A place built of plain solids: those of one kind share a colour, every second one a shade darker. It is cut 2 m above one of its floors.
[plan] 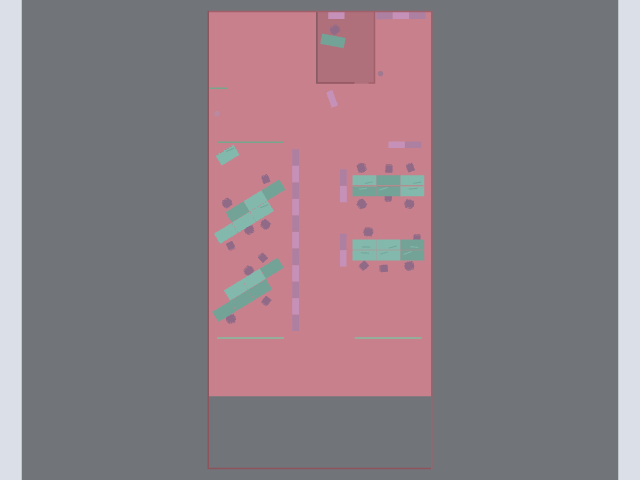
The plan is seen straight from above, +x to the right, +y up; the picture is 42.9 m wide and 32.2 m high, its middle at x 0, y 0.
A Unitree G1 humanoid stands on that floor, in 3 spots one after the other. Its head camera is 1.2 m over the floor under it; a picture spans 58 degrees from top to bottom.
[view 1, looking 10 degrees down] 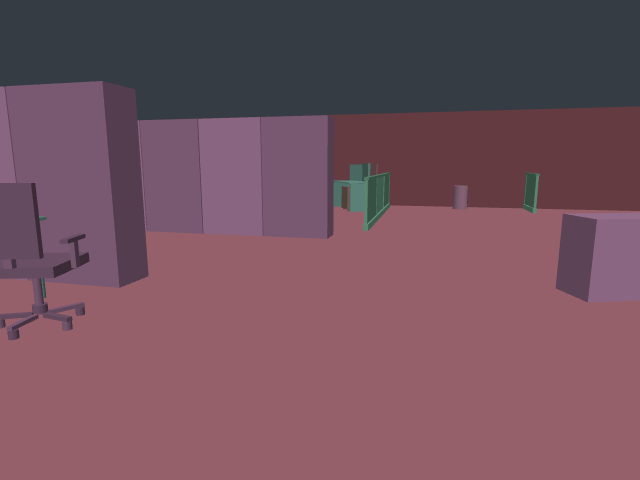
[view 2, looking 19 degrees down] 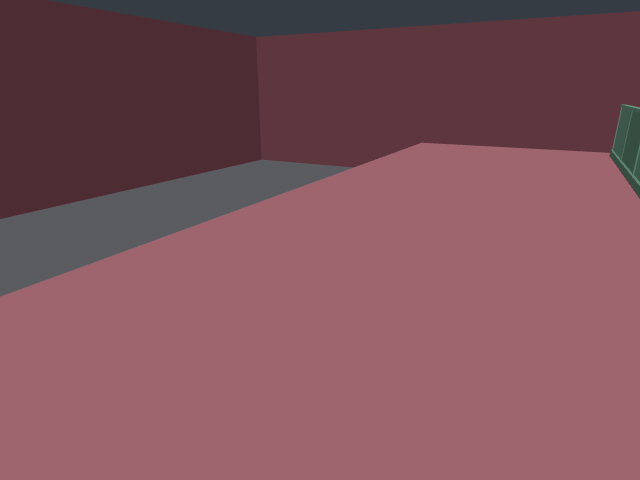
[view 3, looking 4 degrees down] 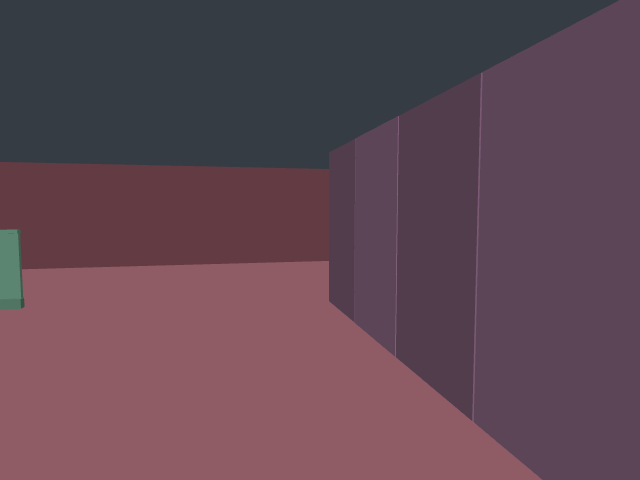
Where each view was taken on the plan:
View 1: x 5.30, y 7.63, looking -166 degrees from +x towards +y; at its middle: floor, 6.91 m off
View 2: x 3.26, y -7.61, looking -152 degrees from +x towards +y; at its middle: floor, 3.69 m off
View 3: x -0.03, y -0.67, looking -103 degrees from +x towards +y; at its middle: wall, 15.03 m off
